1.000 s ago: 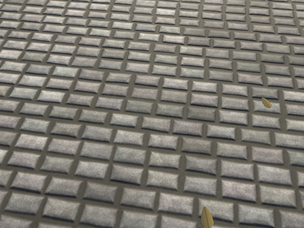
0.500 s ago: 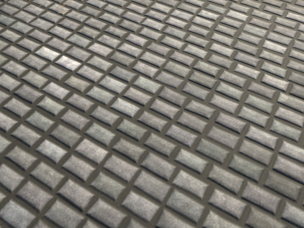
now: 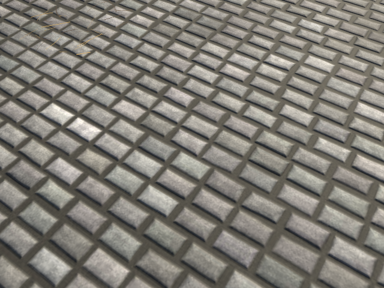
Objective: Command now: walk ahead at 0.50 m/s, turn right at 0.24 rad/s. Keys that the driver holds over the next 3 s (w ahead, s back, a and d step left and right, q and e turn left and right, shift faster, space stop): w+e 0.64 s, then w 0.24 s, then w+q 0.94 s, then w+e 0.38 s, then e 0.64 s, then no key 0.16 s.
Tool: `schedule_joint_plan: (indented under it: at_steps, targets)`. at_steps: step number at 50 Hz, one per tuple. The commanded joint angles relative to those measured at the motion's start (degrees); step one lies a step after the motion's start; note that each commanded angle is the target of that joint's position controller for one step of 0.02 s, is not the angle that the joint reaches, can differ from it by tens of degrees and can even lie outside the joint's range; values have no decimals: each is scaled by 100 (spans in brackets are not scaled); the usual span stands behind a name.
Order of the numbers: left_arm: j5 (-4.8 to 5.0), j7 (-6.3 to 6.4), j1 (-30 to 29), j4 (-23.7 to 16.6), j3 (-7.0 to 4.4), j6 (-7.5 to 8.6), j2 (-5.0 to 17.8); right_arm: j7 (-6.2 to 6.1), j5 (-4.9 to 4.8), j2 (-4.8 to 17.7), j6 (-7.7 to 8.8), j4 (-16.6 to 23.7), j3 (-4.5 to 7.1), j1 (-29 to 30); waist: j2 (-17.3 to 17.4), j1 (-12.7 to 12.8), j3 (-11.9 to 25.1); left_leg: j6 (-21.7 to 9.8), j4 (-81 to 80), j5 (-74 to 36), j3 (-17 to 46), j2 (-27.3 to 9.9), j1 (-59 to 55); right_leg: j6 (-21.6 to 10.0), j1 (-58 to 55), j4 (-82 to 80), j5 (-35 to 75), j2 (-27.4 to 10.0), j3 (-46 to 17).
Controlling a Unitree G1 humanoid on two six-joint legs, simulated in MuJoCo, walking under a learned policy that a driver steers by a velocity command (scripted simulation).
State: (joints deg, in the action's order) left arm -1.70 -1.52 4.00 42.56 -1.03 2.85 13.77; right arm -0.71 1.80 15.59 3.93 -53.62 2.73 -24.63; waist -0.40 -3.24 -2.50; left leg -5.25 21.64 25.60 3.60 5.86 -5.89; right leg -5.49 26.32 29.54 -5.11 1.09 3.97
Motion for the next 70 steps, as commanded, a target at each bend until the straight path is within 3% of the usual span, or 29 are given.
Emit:
schedule_joint_plan:
  at_steps: [1, 2, 3, 4, 6, 7, 11, 16, 21, 24, 26, 27, 28, 29, 30, 31, 33, 38, 44, 47, 49, 51, 52, 53, 54, 56, 58, 62, 70]
  targets:
    - [-165, 135, 2484, 319, -549, 82, 1689, 19, -188, 361, 101, 513, 31, -395, -1121, 912, 1784, 204, 4862, -2569, -615, -315, 2938, -1347, -4147, -525, -883, -1904, -3426]
    - [68, 38, 2101, 373, -510, 4, 1425, 33, -13, 616, 128, 506, 78, -318, -997, 695, 1701, 164, 5509, 128, -99, -28, 3924, -1544, -4128, -1340, -780, -2142, -4905]
    - [165, 6, 1545, 271, -464, -21, 1181, 56, 48, 686, 141, 625, 82, 175, -482, 518, 802, 147, 5561, -341, 131, -446, 4292, -1434, -3350, -1361, -1183, -1965, -4058]
    - [140, -9, 1271, 219, -404, -20, 901, 92, 39, 677, 192, 726, 51, 563, -52, 498, 375, 169, 5250, -729, 79, -675, 4255, -1302, -2658, -1505, -805, -1728, -3400]
    - [137, 27, 1180, 319, -325, 14, 674, 127, 100, 547, 90, 833, 21, 729, 58, 232, 39, 263, 4619, -945, 37, -945, 3875, -897, -1837, -1712, 34, -1106, -2564]
    - [147, 43, 1243, 346, -346, 54, 788, 151, 109, 459, 5, 841, -10, 550, -247, 138, 166, 366, 4439, -931, -15, -956, 3696, -972, -1717, -1742, 441, -1093, -2426]
    - [182, 82, 1637, 471, -414, 113, 941, 159, 126, 386, -128, 1082, -58, 1143, -188, 249, 53, 705, 3661, -1291, -238, -1042, 4041, -1016, -1516, -1943, 777, -813, -2101]
    - [197, 121, 2226, 586, -454, 54, 969, 199, 70, 294, -128, 1474, -119, 2266, -273, 654, 41, 861, 2322, -2334, -303, -933, 4375, -682, -1985, -1772, 1131, -613, -2126]
    - [94, 195, 2564, 595, -474, 8, 999, 210, 4, 308, -53, 1790, -181, 3008, -358, 891, 59, 762, 1508, -2313, -274, -675, 4322, -658, -2576, -1262, 1868, -726, -2460]
    - [63, 249, 2189, 451, -516, 2, 1124, 173, -30, 496, 22, 1748, -135, 2589, -453, 562, 144, 566, 873, -1906, -158, -525, 3261, -433, -2380, -858, 2149, -786, -2686]
    - [116, 178, 1908, 378, -521, 58, 1174, 56, -16, 778, 122, 1413, -11, 1396, -184, -24, 710, 312, 319, -1855, -143, -478, 1402, -180, -1890, 426, 2583, -365, -2465]
    - [196, 118, 1926, 239, -439, 115, 885, -53, 97, 1169, 172, 1357, 93, 554, 365, -332, 1483, 25, 171, -902, 875, -1562, 87, -40, -1266, 1805, 1437, -43, -2073]
    - [367, 137, 2663, 107, -316, 96, 301, -97, 173, 1632, 87, 1383, 219, 347, 1641, -15, 2233, -687, -155, -627, 3290, -3184, -1441, 165, 427, 3365, -2522, 814, -1280]
    - [145, 202, 2553, 220, -359, 1, 831, -76, 82, 1289, -11, 1378, 220, 576, 1016, 65, 1819, -787, -450, 315, 3980, -3157, -866, 122, 1106, 3985, -2576, 368, -1071]
    - [52, 163, 2089, 238, -406, -42, 948, -57, 45, 794, -19, 1449, 104, 920, 344, 100, 949, -639, -618, 339, 3108, -2829, 12, 133, 1123, 4057, -1984, 112, -1074]
    - [38, 96, 1814, 176, -397, -56, 861, -28, 42, 529, -5, 1429, 31, 1171, 191, 193, 524, -507, -753, -382, 2298, -2521, 608, 171, 999, 3873, -1605, -60, -992]
    - [-59, -22, 1734, 153, -381, -166, 715, -13, 11, 404, 73, 1278, -11, 1076, 656, 326, 227, -322, -957, -1429, 1246, -2080, 1240, 249, 707, 3617, -1411, -260, -898]
    - [-86, -130, 1272, -13, -299, -234, 503, 104, -69, 498, 296, 945, 43, 653, 610, 381, 181, -522, -1257, -2577, 472, -2003, 1262, 352, 998, 3138, -865, -223, -973]
    - [-60, -207, -39, -396, -99, -150, 298, 147, -104, 574, 236, 604, 71, 269, 573, 149, -38, -417, -1353, -3054, -365, -1738, 1301, 439, 659, 1181, 69, -305, -350]
    - [-47, -167, -441, -530, -62, -89, 353, 150, -114, 698, 163, 370, 95, -127, 605, 39, -80, -427, -1106, -3475, -133, -1853, 1068, 337, 272, 584, -150, -281, -66]
    - [-43, -99, -296, -507, -79, -30, 441, 130, -91, 836, 99, 283, 132, -164, 614, 156, -37, -407, -722, -4008, 21, -1958, 863, 225, -92, 275, -517, -157, -42]
    - [-128, 18, 870, -101, -186, 95, 644, 120, -143, 806, 53, 213, 116, -142, 290, 711, 543, -227, 726, -4700, -230, -1615, 1109, 35, -1764, -426, -338, 12, -65]
    - [-256, 111, 1826, 96, -307, 154, 1038, 131, -191, 573, 77, 383, 39, -53, -178, 1105, 1265, -92, 2127, -3396, -427, -1304, 2034, -203, -3202, -557, -854, -952, -1042]
    - [-294, 185, 2154, 97, -447, 130, 1646, 142, -299, -161, 75, 632, -124, -476, -1474, 956, 1912, 146, 3946, 221, -818, -446, 3944, -710, -4625, -996, -1099, -2688, -3383]
    - [-82, 191, 2097, 103, -441, 60, 1455, 57, -168, 541, -20, 482, 78, -345, -781, 1018, 1748, 56, 4621, 431, -160, -509, 4259, -818, -4026, -1241, -1243, -2699, -3769]
    - [-4, 156, 1287, 86, -238, 101, 702, 104, -169, 380, -51, 496, 98, 80, -481, 609, 481, 38, 4443, -407, -36, -941, 4260, -517, -2757, -1606, -768, -2081, -2229]
    - [23, 178, 1053, 138, -165, 182, 414, 171, -50, 291, -183, 407, 130, 70, -648, 354, 162, 146, 4220, -744, -102, -1076, 3924, -249, -2125, -1886, -215, -1673, -1372]
    - [77, 200, 1300, 345, -230, 353, 504, 307, -9, 71, -336, 577, 143, 509, -435, 225, 60, 263, 4209, -1345, -183, -1122, 4256, -315, -2075, -2122, 654, -1644, -612]
    - [47, 245, 1761, 696, -288, 335, 645, 494, 22, -52, -336, 1197, 10, 2129, -390, 480, -328, 209, 2125, -2498, -723, -1077, 4252, -262, -2302, -2157, 1186, -1594, 528]
